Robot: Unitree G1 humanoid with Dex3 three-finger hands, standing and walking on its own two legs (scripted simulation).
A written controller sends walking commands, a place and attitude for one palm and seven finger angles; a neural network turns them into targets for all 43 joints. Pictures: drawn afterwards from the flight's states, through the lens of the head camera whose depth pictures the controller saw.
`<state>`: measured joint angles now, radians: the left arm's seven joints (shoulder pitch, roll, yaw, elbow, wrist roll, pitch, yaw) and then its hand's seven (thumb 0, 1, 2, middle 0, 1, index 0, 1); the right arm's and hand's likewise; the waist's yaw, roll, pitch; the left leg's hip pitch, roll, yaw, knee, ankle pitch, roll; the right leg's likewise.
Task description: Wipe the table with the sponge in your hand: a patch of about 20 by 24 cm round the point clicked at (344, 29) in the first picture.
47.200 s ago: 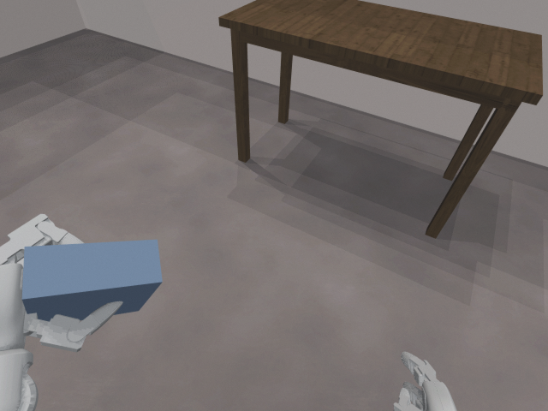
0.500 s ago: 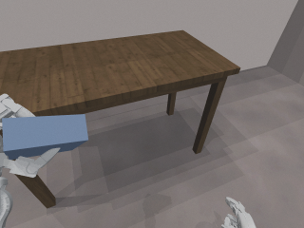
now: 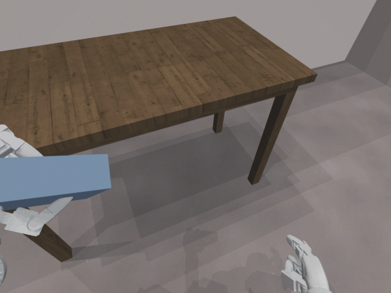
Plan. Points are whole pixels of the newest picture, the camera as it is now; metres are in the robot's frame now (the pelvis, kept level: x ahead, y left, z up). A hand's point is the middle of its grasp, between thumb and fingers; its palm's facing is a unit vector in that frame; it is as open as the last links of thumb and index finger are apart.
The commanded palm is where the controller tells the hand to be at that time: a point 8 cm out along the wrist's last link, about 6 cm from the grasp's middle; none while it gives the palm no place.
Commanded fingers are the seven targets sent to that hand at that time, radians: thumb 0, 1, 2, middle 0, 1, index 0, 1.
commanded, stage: stop stepping back and stand still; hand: left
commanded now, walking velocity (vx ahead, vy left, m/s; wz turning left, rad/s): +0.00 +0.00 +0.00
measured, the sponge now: (68, 181) +0.24 +0.21 +0.18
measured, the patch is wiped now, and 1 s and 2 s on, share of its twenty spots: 1.00 1.00 1.00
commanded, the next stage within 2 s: stand and wait in 0.04 s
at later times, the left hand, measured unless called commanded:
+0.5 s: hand (29, 188) +0.21 +0.23 +0.21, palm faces +0.44 -0.82 -0.37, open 9.0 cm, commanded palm +0.15 +0.28 +0.23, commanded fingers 0.00 0.10 1.30 -1.20 -1.60 -1.20 -1.60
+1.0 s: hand (24, 193) +0.20 +0.23 +0.21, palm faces +0.44 -0.82 -0.36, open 9.0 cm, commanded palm +0.14 +0.28 +0.23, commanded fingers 0.00 0.10 1.30 -1.20 -1.60 -1.20 -1.60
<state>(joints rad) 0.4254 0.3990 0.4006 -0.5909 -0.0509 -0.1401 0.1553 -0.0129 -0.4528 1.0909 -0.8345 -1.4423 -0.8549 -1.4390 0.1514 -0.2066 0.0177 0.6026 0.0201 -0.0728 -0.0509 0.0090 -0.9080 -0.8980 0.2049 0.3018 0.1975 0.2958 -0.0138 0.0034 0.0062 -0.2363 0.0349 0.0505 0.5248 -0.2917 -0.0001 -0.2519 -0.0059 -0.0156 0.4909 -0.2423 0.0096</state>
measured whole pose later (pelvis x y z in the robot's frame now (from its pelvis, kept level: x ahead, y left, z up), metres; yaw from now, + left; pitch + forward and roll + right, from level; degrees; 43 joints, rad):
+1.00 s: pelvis -0.02 +0.00 +0.00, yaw +0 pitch +0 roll -1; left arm 0.41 0.36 0.37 -0.54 -0.05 -0.14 0.16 -0.01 -0.45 1.09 -0.83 -1.44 -0.85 -1.44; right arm 0.17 -0.21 0.02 0.61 0.01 -0.06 -0.06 0.01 -0.91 -0.90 0.20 0.30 0.20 0.30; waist 0.00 0.04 -0.02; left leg -0.25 0.04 0.06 0.49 -0.25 0.00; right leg -0.26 0.00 -0.01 0.44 -0.19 0.01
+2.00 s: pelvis -0.01 +0.00 +0.00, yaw +0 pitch +0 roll -1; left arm 0.42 0.36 0.37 -0.55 -0.05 -0.13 0.16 -0.01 -0.45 1.09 -0.84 -1.44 -0.85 -1.44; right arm 0.17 -0.21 0.02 0.61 0.02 -0.05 -0.06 0.01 -0.91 -0.90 0.20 0.30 0.20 0.30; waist 0.00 0.04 -0.02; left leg -0.23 0.04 0.05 0.49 -0.27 0.00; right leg -0.25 0.00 -0.01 0.45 -0.21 0.01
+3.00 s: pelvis -0.01 +0.00 +0.00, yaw +0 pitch +0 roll -1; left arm 0.42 0.36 0.37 -0.55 -0.05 -0.13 0.16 -0.01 -0.45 1.09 -0.84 -1.44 -0.85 -1.44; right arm 0.17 -0.21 0.02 0.61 0.02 -0.06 -0.06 0.01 -0.91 -0.90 0.20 0.30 0.20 0.30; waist 0.00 0.04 -0.01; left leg -0.24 0.04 0.05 0.49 -0.26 0.00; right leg -0.25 0.00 -0.01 0.44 -0.20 0.01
